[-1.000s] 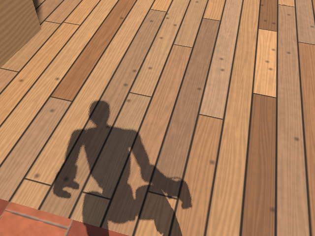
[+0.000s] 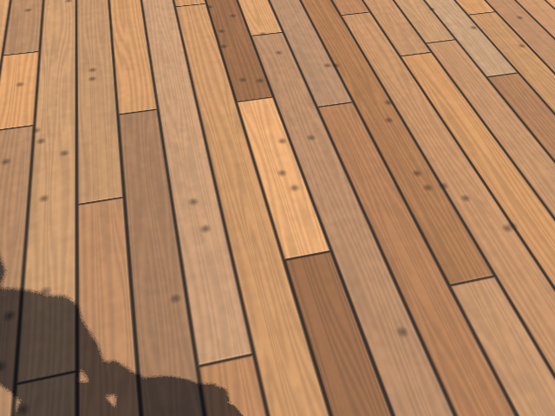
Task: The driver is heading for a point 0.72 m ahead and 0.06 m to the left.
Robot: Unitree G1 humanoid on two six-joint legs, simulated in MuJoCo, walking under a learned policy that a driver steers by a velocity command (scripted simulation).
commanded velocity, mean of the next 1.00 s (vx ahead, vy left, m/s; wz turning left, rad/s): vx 0.48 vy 0.00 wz -0.03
